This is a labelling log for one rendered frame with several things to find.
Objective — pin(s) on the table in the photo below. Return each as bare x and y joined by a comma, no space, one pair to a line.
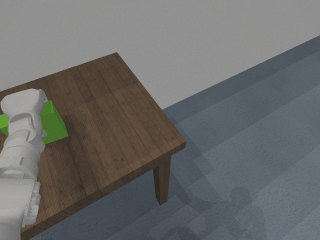
116,133

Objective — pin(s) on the sponge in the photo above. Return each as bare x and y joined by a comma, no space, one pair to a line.
51,120

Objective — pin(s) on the left robot upper arm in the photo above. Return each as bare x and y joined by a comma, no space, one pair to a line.
19,205

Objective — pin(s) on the left robot forearm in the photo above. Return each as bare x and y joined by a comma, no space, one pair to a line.
22,149

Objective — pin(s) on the left robot hand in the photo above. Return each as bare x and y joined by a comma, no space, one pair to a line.
26,100

